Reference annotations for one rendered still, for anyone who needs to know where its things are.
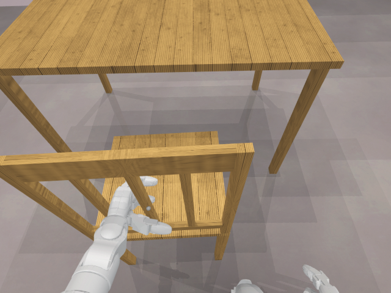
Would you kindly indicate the left robot forearm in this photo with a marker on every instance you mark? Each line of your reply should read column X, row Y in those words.
column 97, row 269

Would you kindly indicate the left robot hand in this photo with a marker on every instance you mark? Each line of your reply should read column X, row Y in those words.
column 123, row 200

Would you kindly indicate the robot right shin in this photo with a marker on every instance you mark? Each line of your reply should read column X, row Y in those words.
column 244, row 281

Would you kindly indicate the right robot hand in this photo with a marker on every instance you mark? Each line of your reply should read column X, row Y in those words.
column 320, row 281

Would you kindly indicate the chair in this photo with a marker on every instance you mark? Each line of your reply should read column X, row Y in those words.
column 189, row 195

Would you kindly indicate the table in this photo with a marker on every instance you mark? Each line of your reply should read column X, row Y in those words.
column 102, row 37

